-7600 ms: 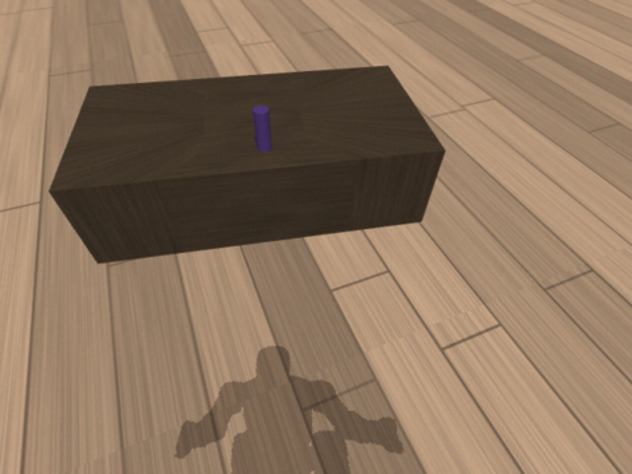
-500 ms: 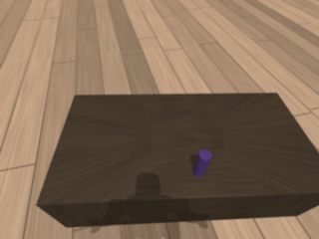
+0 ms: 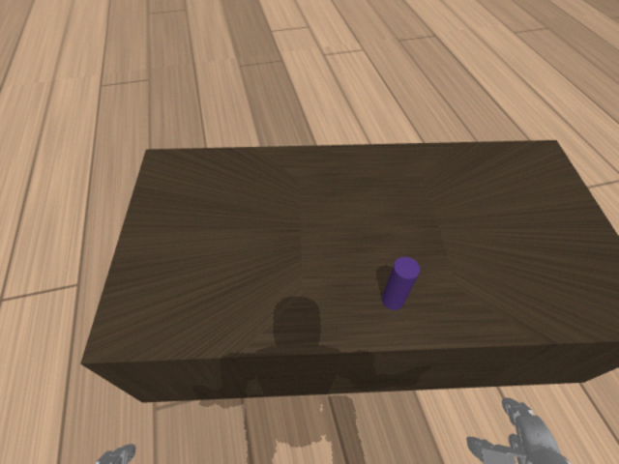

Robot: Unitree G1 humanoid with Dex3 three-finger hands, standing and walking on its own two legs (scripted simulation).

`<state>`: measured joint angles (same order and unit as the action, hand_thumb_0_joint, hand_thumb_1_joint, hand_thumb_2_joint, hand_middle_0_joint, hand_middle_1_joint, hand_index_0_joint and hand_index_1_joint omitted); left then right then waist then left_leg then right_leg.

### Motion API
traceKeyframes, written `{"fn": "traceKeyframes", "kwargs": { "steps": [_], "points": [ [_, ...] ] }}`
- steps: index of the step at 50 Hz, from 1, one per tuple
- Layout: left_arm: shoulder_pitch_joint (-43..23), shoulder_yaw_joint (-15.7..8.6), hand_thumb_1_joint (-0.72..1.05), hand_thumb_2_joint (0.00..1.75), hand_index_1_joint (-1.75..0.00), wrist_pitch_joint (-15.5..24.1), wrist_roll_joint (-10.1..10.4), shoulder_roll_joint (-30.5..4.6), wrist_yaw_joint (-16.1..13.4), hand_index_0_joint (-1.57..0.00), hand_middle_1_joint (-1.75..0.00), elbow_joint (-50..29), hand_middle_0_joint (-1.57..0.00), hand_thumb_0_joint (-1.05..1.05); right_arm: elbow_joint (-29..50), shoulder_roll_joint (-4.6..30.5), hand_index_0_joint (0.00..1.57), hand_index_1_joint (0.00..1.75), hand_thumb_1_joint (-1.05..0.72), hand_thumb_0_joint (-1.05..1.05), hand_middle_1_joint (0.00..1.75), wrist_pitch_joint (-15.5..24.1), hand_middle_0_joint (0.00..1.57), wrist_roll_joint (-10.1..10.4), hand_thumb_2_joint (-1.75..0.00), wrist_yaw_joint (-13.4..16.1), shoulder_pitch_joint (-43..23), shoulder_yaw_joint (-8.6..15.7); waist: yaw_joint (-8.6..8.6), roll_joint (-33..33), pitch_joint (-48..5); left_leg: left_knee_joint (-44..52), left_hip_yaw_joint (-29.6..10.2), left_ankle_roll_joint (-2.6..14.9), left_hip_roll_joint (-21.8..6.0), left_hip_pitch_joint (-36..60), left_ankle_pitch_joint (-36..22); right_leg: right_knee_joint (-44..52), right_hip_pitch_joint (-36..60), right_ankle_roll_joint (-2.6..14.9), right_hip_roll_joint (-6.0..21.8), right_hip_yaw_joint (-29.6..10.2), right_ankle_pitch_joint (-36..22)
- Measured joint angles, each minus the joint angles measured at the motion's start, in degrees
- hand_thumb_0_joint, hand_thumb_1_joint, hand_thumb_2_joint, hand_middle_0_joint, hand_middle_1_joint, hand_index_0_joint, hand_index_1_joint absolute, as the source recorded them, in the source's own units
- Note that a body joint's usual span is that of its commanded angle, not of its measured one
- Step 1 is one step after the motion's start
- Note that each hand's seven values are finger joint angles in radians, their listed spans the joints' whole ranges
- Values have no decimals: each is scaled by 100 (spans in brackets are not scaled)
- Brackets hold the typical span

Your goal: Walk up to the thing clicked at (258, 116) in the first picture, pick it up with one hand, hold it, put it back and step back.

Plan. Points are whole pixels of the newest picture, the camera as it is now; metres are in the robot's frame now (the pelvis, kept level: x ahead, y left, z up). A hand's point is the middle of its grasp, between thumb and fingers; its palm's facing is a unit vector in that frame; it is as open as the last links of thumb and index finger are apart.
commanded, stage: go down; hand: right
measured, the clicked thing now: (399, 285) +0.51 -0.21 -0.30
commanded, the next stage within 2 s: none
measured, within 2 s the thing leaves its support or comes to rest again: neither
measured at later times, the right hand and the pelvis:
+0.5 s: hand (506, 443) +0.17 -0.28 -0.14, palm faces +0.06 +0.94 -0.33, open 17.1 cm; pelvis +0.03 -0.03 -0.02, yaw -1 degrees
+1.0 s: hand (515, 449) +0.16 -0.28 -0.13, palm faces +0.08 +0.94 -0.33, open 17.3 cm; pelvis +0.02 -0.02 -0.04, yaw -2 degrees
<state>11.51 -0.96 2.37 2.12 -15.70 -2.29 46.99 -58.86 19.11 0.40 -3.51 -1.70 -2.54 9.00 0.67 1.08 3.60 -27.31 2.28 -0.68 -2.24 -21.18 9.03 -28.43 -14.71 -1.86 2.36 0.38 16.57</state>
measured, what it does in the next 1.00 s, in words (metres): stands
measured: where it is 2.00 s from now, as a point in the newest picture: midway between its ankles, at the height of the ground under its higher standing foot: outside the picture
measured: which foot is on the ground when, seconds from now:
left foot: down 0.00-1.00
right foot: down 0.00-1.00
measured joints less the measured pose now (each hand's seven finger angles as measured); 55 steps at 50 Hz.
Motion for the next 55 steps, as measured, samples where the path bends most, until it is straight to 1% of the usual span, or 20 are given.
{"fn": "traceKeyframes", "kwargs": {
  "steps": [2,4,9,12,14,17,21,25,31,37,45,51,55],
  "points": [
    [82,17,93,91,-30,10,-5,87,-29,-21,-31,-160,-21,1,193,42,10,9,-45,0,9,-177,10,-97,-44,-26,17,70,11,3,-86,-26,-13,-4,12,-52,11,-70,-65,3,11,12,43],
    [161,42,93,90,-30,34,3,127,-52,-22,-31,-286,-21,1,446,51,9,7,-35,0,7,-424,10,-113,-35,-28,88,50,8,-36,-163,-21,-10,-16,15,-49,22,-124,-90,17,15,9,87],
    [172,99,92,89,-30,140,62,130,-94,-21,-30,-553,-20,1,1182,-28,8,4,-8,0,5,-1109,9,6,-19,-85,478,-93,22,-183,-298,-67,-14,-70,-9,-81,81,-285,-177,75,-7,8,212],
    [113,111,92,89,-30,240,61,130,-118,-21,-30,-660,-20,1,1533,-94,7,4,8,0,4,-1389,7,43,-13,-142,685,-151,6,-225,-319,-169,-6,-106,-36,-156,152,-424,-276,110,-30,-6,300],
    [69,119,92,88,-30,316,38,138,-139,-21,-30,-697,-20,1,1741,-125,7,4,17,0,5,-1491,7,28,-11,-157,790,-164,-17,-215,-312,-267,5,-126,-55,-225,215,-533,-358,127,-44,-23,365],
    [28,126,92,88,-30,446,-16,154,-164,-21,-30,-709,-20,1,2041,-152,6,5,28,0,5,-1542,6,-18,-8,-121,920,-147,-55,-175,-316,-453,35,-144,-77,-360,332,-738,-515,138,-58,-62,482],
    [28,130,92,88,-30,580,-82,176,-206,-21,-30,-697,-20,1,2482,-154,6,5,38,-1,5,-1569,5,-38,-6,-28,1118,-123,-73,-145,-392,-729,80,-166,-96,-540,516,-1048,-729,147,-64,-120,672],
    [84,124,91,89,-30,645,-110,197,-246,-20,-30,-702,-20,1,2934,-135,6,5,44,-1,5,-1679,5,43,-5,17,1352,-156,-51,-182,-558,-950,115,-188,-95,-665,686,-1321,-888,155,-53,-163,864],
    [173,150,90,89,-30,662,-85,220,-283,-20,-30,-813,-19,2,3522,-76,6,5,48,-1,5,-1981,6,177,-3,-25,1615,-252,16,-272,-765,-1201,141,-215,-82,-790,875,-1636,-1046,170,-30,-198,1089],
    [233,162,90,89,-30,670,-65,223,-245,-20,-29,-1013,-19,2,4032,-51,6,5,51,-1,5,-2327,6,231,-3,-65,1826,-276,38,-315,-856,-1461,155,-213,-66,-1020,1000,-1929,-1289,165,-6,-225,1236],
    [266,182,90,89,-30,722,-57,196,-270,-20,-29,-1224,-19,2,4653,-15,6,5,51,-1,5,-2627,6,279,-3,-66,2124,-159,18,-310,-935,-1851,205,-188,-70,-1386,1138,-2329,-1674,144,2,-298,1368],
    [280,213,90,89,-30,823,-53,197,-400,-20,-29,-1317,-19,2,5000,84,6,5,51,-1,5,-2678,5,347,-4,-141,2326,-11,14,-291,-1001,-2087,237,-162,-70,-1587,1209,-2562,-1883,123,8,-347,1430],
    [292,232,90,89,-30,925,-53,185,-505,-20,-29,-1331,-19,2,5092,149,6,5,50,-1,5,-2697,5,408,-4,-216,2351,80,14,-293,-1040,-2201,265,-151,-71,-1674,1238,-2692,-1987,112,10,-384,1461]
  ]
}}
